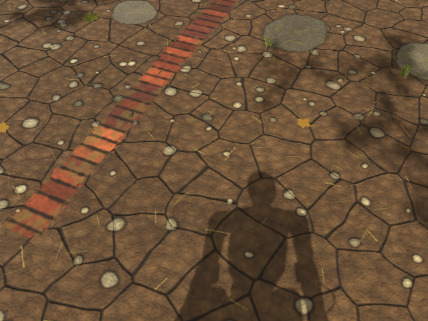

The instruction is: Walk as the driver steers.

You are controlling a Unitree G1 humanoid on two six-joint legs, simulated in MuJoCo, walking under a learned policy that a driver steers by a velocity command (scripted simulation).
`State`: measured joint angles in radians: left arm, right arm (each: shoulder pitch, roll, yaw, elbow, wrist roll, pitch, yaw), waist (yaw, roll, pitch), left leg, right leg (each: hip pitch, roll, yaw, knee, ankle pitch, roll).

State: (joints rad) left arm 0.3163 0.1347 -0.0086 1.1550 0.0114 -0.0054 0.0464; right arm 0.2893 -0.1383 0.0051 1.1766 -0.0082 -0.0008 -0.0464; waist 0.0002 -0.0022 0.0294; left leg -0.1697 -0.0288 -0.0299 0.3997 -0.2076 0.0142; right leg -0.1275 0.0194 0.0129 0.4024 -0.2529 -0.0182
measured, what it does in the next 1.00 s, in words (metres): walks ahead: right foot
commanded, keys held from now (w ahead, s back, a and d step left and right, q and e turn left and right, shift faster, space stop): no key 0.16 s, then w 0.76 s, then w+e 0.08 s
